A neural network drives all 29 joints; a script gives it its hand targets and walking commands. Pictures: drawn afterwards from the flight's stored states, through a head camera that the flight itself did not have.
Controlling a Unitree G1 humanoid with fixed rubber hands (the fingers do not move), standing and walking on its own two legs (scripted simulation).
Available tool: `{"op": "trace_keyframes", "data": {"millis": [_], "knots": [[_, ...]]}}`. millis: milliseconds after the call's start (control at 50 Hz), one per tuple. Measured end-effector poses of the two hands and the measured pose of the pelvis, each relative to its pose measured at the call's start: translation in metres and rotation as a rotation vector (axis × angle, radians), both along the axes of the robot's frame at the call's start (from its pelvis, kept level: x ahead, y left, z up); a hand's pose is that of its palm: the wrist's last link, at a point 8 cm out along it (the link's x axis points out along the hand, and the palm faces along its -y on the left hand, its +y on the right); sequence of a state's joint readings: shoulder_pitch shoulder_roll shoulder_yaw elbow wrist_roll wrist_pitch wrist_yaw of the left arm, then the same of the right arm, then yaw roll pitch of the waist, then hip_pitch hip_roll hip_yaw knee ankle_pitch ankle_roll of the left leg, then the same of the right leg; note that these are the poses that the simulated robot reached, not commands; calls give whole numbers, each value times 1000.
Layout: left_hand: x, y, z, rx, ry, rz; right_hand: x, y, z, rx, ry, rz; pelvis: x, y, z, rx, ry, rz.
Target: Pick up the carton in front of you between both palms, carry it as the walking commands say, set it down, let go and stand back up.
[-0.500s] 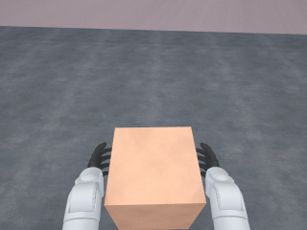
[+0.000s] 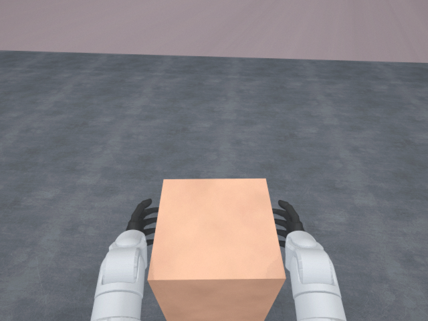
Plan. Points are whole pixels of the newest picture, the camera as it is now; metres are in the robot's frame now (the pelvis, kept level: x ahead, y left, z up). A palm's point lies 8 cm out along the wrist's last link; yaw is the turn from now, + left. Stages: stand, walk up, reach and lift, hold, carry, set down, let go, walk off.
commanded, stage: hold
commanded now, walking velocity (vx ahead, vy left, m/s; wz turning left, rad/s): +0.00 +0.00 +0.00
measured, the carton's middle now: (215, 253) +0.29 +0.00 -0.03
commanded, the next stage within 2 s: set down in 0.42 s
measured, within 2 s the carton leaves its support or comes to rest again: neither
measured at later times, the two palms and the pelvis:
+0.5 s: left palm (146, 239) +0.27 +0.12 +0.06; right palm (307, 233) +0.28 -0.18 +0.05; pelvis -0.01 -0.04 +0.00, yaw +3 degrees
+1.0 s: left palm (157, 241) +0.36 +0.14 -0.09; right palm (279, 244) +0.35 -0.16 -0.10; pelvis -0.01 +0.00 -0.04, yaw +0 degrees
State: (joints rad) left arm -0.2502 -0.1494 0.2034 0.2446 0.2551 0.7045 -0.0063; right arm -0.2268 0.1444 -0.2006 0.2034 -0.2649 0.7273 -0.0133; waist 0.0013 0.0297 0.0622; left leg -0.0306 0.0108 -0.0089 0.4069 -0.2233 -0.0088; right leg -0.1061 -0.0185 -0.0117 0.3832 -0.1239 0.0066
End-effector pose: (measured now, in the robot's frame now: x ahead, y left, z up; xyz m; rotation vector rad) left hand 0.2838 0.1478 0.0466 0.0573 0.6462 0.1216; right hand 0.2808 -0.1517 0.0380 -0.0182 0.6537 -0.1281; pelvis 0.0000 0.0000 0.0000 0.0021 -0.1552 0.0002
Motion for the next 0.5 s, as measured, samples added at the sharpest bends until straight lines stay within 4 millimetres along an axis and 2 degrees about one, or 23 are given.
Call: {"op": "trace_keyframes", "data": {"millis": [240,360,500], "knots": [[-15,-16,6,-11,-13,23,-8,-17,8,13,-13,21,-16,-22,-2,5,-24,24],[-18,-20,10,-8,-25,46,-4,-21,11,27,-24,43,-16,-33,-3,7,-31,41],[-12,-24,13,-8,-26,58,3,-24,10,41,-25,41,-13,-38,-4,6,-32,45]]}}
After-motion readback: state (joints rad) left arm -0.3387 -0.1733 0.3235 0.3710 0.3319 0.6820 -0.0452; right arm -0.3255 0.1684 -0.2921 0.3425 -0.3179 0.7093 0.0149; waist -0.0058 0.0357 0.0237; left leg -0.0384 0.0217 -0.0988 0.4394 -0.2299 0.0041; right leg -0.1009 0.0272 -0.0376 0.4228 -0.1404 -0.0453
